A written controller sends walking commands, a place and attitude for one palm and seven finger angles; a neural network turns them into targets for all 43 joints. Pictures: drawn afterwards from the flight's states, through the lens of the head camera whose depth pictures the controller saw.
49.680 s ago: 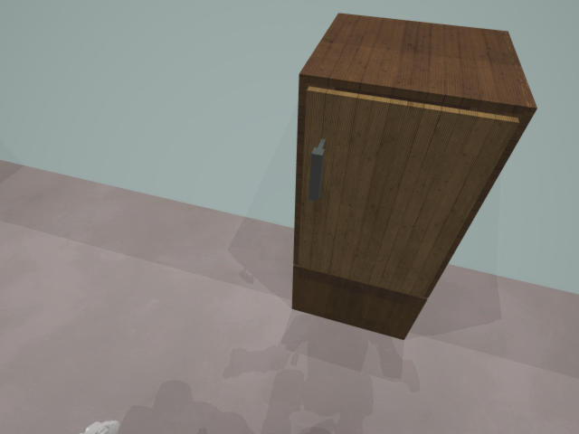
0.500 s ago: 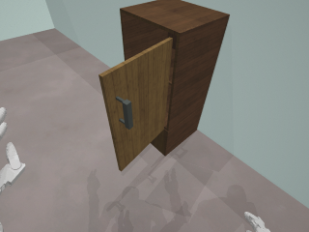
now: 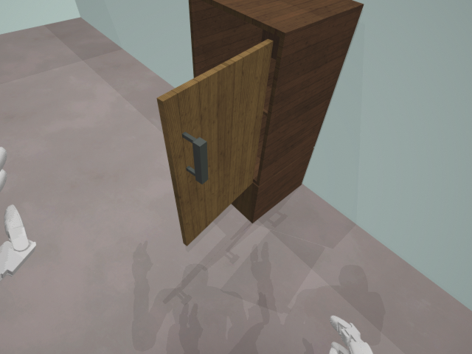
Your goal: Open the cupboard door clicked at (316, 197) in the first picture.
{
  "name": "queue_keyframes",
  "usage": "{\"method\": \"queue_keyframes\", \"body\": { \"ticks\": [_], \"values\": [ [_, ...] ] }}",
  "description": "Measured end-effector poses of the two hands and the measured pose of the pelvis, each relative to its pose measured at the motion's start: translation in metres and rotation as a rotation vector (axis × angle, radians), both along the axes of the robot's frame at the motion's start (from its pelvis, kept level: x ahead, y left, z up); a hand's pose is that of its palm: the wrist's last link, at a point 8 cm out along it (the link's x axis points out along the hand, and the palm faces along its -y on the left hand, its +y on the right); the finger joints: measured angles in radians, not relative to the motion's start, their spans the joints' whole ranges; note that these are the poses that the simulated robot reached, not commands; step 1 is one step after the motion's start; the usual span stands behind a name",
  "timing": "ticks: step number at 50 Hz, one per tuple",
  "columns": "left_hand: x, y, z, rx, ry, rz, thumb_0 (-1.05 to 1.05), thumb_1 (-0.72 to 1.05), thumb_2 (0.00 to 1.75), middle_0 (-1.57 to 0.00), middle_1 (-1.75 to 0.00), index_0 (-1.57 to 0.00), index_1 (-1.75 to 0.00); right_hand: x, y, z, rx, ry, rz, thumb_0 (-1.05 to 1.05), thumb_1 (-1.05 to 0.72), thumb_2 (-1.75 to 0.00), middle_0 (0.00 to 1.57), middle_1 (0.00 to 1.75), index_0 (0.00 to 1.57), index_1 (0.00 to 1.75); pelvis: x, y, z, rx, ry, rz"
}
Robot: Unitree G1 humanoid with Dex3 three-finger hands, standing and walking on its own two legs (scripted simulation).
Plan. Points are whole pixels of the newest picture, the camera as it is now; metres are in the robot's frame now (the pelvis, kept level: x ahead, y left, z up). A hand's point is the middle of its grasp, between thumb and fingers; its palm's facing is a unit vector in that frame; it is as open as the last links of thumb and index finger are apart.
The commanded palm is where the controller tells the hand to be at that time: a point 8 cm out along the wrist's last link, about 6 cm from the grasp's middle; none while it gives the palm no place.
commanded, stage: let the arm hang, fingers relaxed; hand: left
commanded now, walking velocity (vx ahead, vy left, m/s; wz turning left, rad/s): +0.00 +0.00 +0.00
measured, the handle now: (194, 158) +0.55 +0.13 -0.02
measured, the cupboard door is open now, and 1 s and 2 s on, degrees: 99 99 99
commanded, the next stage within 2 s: look to check the result in 1.14 s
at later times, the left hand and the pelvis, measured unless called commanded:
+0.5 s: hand out of the picture +0.05 +0.16 -0.17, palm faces +0.06 -0.98 -0.19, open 7.0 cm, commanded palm none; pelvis +0.02 -0.03 +0.00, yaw +2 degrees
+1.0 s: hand out of the picture -0.03 +0.12 -0.17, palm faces +0.08 -0.99 -0.14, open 7.4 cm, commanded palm none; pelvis +0.00 -0.02 +0.00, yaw +1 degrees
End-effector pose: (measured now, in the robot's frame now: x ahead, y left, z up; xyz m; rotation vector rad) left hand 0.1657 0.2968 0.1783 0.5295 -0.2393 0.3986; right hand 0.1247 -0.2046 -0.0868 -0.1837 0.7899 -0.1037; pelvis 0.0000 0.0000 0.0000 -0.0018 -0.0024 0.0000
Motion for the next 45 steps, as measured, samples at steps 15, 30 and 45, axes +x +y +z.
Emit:
{"method": "queue_keyframes", "body": {
  "ticks": [15,30,45],
  "values": [
    [-0.055,-0.106,-0.306,-0.558,1.235,0.012,0.01,0.91,0.90,-0.20,-0.30,-0.19,-0.30,-0.026,-0.055,-0.045,-0.024,0.310,-0.042,0.01,-0.91,-0.90,0.20,0.30,0.20,0.30,0.020,-0.019,-0.012,0.023,-0.008,0.021],
    [-0.155,-0.082,-0.314,-0.592,1.494,0.252,-0.01,0.94,0.90,-0.20,-0.30,-0.20,-0.30,-0.105,-0.043,-0.058,0.017,0.572,-0.083,0.01,-0.91,-0.90,0.20,0.30,0.19,0.30,0.012,-0.025,0.002,-0.003,-0.035,0.029],
    [-0.201,-0.113,-0.320,-0.667,1.589,0.260,0.01,0.91,0.90,-0.20,-0.30,-0.19,-0.30,-0.152,-0.015,-0.063,0.085,0.673,-0.097,0.01,-0.91,-0.90,0.20,0.30,0.20,0.30,0.003,-0.024,0.004,0.001,-0.048,0.016]
  ]
}}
